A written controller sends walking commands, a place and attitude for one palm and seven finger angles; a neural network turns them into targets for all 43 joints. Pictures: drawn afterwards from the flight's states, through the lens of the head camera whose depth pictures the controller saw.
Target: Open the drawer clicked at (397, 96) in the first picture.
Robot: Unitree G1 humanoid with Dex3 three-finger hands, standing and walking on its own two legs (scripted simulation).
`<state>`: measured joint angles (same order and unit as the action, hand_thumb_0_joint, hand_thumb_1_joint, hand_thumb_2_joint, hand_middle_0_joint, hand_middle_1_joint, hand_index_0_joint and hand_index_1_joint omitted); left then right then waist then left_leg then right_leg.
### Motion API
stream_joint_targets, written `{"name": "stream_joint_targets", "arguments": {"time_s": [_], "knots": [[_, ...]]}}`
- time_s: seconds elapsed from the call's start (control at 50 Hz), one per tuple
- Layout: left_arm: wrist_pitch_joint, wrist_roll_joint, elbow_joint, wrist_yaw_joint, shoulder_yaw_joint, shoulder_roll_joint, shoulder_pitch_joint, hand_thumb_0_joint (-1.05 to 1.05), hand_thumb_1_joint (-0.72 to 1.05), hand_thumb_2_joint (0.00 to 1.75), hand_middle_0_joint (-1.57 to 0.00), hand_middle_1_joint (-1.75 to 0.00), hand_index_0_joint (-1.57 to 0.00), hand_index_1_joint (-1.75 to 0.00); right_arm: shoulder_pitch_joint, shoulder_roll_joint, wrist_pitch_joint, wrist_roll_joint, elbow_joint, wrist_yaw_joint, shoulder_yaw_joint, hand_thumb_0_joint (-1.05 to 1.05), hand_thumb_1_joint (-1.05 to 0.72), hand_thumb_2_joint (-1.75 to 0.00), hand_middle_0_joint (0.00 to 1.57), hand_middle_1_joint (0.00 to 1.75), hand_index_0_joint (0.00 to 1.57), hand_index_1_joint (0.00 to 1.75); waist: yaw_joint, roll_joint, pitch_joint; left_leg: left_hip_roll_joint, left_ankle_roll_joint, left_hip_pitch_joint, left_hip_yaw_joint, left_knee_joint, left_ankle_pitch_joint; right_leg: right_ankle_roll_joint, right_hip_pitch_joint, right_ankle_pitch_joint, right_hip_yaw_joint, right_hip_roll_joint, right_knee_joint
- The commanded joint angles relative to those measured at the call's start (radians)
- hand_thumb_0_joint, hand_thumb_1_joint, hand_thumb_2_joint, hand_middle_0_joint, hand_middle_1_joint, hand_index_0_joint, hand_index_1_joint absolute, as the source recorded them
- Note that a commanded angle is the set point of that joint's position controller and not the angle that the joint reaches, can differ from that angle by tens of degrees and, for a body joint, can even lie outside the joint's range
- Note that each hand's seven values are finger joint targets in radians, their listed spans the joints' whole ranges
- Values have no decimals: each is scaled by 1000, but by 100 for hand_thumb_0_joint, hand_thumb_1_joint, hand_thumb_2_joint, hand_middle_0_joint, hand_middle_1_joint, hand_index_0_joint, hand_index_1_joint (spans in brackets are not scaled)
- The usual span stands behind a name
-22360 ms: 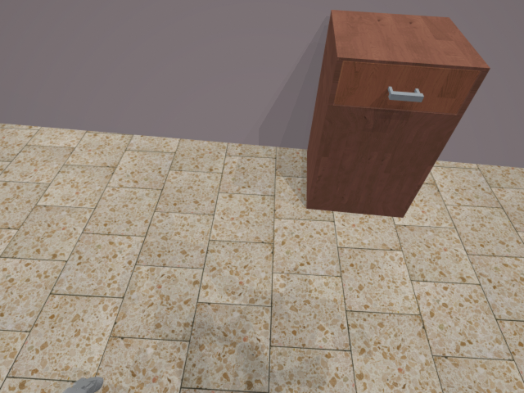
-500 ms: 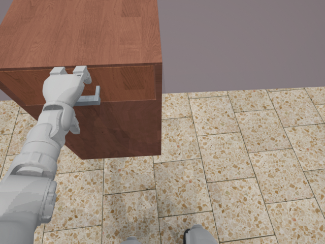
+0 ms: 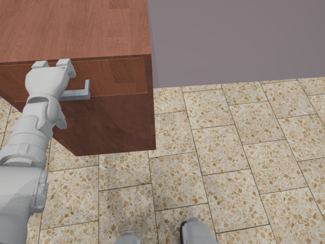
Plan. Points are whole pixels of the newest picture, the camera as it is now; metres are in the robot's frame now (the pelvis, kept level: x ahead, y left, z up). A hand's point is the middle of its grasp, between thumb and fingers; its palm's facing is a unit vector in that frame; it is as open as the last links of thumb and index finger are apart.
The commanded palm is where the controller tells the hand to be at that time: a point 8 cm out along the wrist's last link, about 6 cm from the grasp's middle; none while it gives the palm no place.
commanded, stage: re-aim the fingers above the handle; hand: left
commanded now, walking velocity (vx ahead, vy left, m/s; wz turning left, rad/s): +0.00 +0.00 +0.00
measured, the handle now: (71, 89) +0.55 +0.24 -0.03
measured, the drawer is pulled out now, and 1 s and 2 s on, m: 0.00 0.00 0.00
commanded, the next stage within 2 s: lower the fingers behind the handle in 1.48 s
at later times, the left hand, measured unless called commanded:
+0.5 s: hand (49, 98) +0.49 +0.27 +0.01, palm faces -0.10 -0.02 -0.99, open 13.9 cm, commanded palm +0.48 +0.27 +0.07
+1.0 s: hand (53, 95) +0.49 +0.26 +0.02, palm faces -0.07 -0.01 -1.00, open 13.9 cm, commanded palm +0.47 +0.25 +0.07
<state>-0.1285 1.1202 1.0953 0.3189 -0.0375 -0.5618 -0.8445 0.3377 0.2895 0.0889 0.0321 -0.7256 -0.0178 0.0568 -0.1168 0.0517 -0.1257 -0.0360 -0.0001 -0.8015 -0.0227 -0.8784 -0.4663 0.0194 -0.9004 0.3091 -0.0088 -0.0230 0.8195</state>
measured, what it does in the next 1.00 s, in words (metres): stands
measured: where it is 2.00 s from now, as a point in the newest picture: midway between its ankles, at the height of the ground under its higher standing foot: outside the picture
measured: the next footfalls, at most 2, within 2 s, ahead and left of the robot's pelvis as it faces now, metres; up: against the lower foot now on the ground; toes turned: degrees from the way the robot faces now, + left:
none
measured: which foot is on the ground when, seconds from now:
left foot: down 0.00-1.00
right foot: down 0.00-1.00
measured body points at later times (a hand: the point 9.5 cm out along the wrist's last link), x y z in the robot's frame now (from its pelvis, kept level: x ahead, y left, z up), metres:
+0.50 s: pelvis -0.01 +0.01 +0.00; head +0.13 +0.01 +0.43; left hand +0.49 +0.27 +0.07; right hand -0.01 -0.26 -0.13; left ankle -0.04 +0.12 -0.69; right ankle +0.03 -0.13 -0.69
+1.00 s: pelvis +0.00 +0.02 +0.00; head +0.12 +0.02 +0.43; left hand +0.49 +0.26 +0.08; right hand +0.01 -0.25 -0.13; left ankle -0.04 +0.12 -0.69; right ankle +0.03 -0.13 -0.69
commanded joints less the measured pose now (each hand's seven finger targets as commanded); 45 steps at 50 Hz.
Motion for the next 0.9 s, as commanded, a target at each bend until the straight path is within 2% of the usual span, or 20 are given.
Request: {"name": "stream_joint_targets", "arguments": {"time_s": [0.0, 0.04, 0.06, 0.1, 0.18, 0.22, 0.34, 0.38, 0.42, 0.46, 0.5, 0.56, 0.58, 0.62, 0.68, 0.72, 0.76, 0.8, 0.86, 0.88], "knots": [[-16, -17, -213, 31, -60, -297, -422, 0, -50, 30, -30, -120, -30, -120, 165, 158, -21, 4, 38, -18, 57, 0, -90, -90, 20, 30, 20, 30, -10, 27, -503, 63, -35, 161, -6, 73, 433, -38, 390, -344, -10, 52, -41], [-21, -23, -182, 28, -41, -280, -449, 0, -50, 30, -30, -120, -30, -120, 173, 160, -25, 4, 23, -22, 57, 0, -90, -90, 20, 30, 20, 30, -34, 10, -459, 60, -36, 150, 1, 70, 402, -35, 347, -305, -13, 51, -50], [-23, -25, -185, 27, -61, -313, -466, 0, -50, 30, -30, -120, -30, -120, 177, 166, -25, 3, 19, -23, 55, 0, -90, -90, 20, 30, 20, 30, -32, 6, -456, 60, -36, 144, 6, 71, 383, -36, 343, -288, -11, 53, -49], [-29, -21, -192, 29, -64, -320, -468, 0, -50, 30, -30, -120, -30, -120, 180, 165, -29, 6, 20, -23, 54, 0, -90, -90, 20, 30, 20, 30, -24, 35, -494, 64, -36, 151, 9, 72, 379, -39, 344, -274, -13, 53, -43], [-28, -18, -170, 34, -69, -330, -474, 0, -50, 30, -30, -120, -30, -120, 184, 168, -31, 12, 11, -22, 50, 0, -90, -90, 20, 30, 20, 30, -28, 45, -474, 59, -34, 152, 12, 63, 398, -41, 315, -271, -21, 54, -38], [-28, -24, -180, 29, -94, -353, -456, 0, -50, 30, -30, -120, -30, -120, 187, 171, -28, 13, 16, -16, 48, 0, -90, -90, 20, 30, 20, 30, -8, 54, -522, 60, -32, 164, 12, 60, 443, -43, 345, -306, -19, 55, -28], [-13, -30, -139, 8, -65, -324, -395, 0, -50, 30, -30, -120, -30, -120, 179, 170, -15, 5, 25, -14, 43, 0, -90, -90, 20, 30, 20, 30, -12, 18, -440, 56, -33, 129, 7, 75, 408, -40, 338, -287, -24, 57, -45], [-25, -25, -167, 7, -68, -331, -417, 0, -50, 30, -30, -120, -30, -120, 179, 170, -18, 6, 27, -17, 46, 0, -90, -90, 20, 30, 20, 30, -15, 29, -450, 56, -34, 144, 8, 74, 398, -41, 327, -270, -23, 57, -46], [-42, -31, -185, 0, -144, -443, -425, 0, -50, 30, -30, -120, -30, -120, 172, 183, -11, 9, 24, -21, 39, 0, -90, -90, 20, 30, 20, 30, 1, 21, -465, 56, -37, 129, 10, 67, 402, -41, 341, -278, -17, 54, -32], [-61, -23, -211, -1, -80, -365, -452, 0, -50, 30, -30, -120, -30, -120, 177, 168, -15, 8, 32, -23, 43, 0, -90, -90, 20, 30, 20, 30, -18, 71, -470, 55, -31, 157, 16, 62, 418, -42, 302, -270, -25, 56, -29], [-75, -26, -216, 2, -86, -347, -416, 0, -50, 30, -30, -120, -30, -120, 182, 168, -19, 12, 28, -20, 51, 0, -90, -90, 20, 30, 20, 30, -10, 79, -495, 49, -25, 201, 22, 49, 470, -44, 281, -274, -30, 60, -21], [-81, -37, -226, 3, -36, -260, -424, 0, -50, 30, -30, -120, -30, -120, 202, 161, -19, 12, 20, -15, 63, 0, -90, -90, 20, 30, 20, 30, -28, 94, -504, 35, -10, 271, 46, 36, 573, -43, 220, -272, -45, 65, -19], [-75, -35, -212, 6, -31, -248, -422, 0, -50, 30, -30, -120, -30, -120, 203, 161, -18, 12, 15, -15, 64, 0, -90, -90, 20, 30, 20, 30, -31, 77, -474, 30, -8, 275, 50, 37, 585, -43, 202, -259, -52, 66, -24], [-72, -40, -249, 11, -18, -230, -469, 0, -50, 30, -30, -120, -30, -120, 207, 160, -17, 12, 15, -11, 68, 0, -90, -90, 20, 30, 20, 30, -34, 105, -507, 29, -2, 309, 54, 32, 623, -45, 195, -267, -51, 68, -23], [-52, -28, -236, 29, -21, -228, -478, 0, -50, 30, -30, -120, -30, -120, 206, 158, -15, 18, 4, -8, 67, 0, -90, -90, 20, 30, 20, 30, -38, 106, -487, 27, 2, 311, 59, 34, 638, -45, 191, -265, -59, 68, -26], [-41, -31, -259, 35, -61, -281, -479, 0, -50, 30, -30, -120, -30, -120, 199, 165, -7, 20, 7, -3, 61, 0, -90, -90, 20, 30, 20, 30, -17, 124, -516, 29, 9, 323, 59, 35, 682, -48, 214, -292, -56, 70, -17], [-21, -25, -239, 43, -41, -248, -453, 0, -50, 30, -30, -120, -30, -120, 195, 157, -4, 19, 11, 4, 58, 0, -90, -90, 20, 30, 20, 30, -17, 124, -507, 30, 8, 313, 57, 38, 690, -46, 229, -303, -59, 70, -18], [1, -22, -233, 46, -76, -292, -415, 0, -50, 30, -30, -120, -30, -120, 183, 163, 2, 18, 18, 8, 52, 0, -90, -90, 20, 30, 20, 30, 4, 109, -500, 31, 2, 289, 49, 51, 676, -47, 270, -316, -57, 68, -21], [26, -23, -224, 39, -51, -255, -381, 0, -50, 30, -30, -120, -30, -120, 177, 158, 7, 15, 27, 12, 52, 0, -90, -90, 20, 30, 20, 30, 7, 100, -492, 31, -3, 287, 41, 62, 675, -46, 295, -331, -55, 67, -32], [36, -25, -193, 33, -43, -248, -359, 0, -50, 30, -30, -120, -30, -120, 168, 158, 8, 14, 28, 11, 49, 0, -90, -90, 20, 30, 20, 30, 3, 67, -453, 34, -12, 256, 31, 70, 625, -45, 307, -323, -53, 67, -43]]}}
